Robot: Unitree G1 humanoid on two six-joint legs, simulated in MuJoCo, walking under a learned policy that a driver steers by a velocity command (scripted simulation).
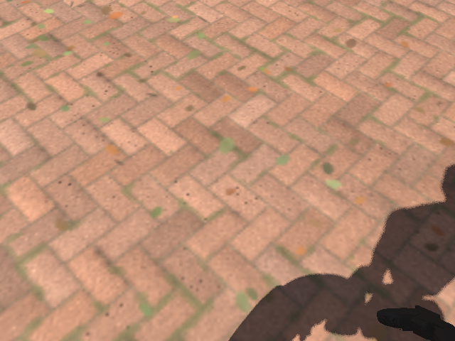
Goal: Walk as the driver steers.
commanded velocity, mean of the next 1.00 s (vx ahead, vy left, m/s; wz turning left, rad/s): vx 0.31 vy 0.00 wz -0.10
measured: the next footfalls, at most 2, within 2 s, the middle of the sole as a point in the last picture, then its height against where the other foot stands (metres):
left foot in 0.12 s outside the picture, level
right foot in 0.52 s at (280, 301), level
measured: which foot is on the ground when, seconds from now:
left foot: up 0.00-0.10, down 0.12-0.54, up 0.56-0.78, down 0.80-1.00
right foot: down 0.00-0.14, up 0.16-0.50, down 0.52-1.00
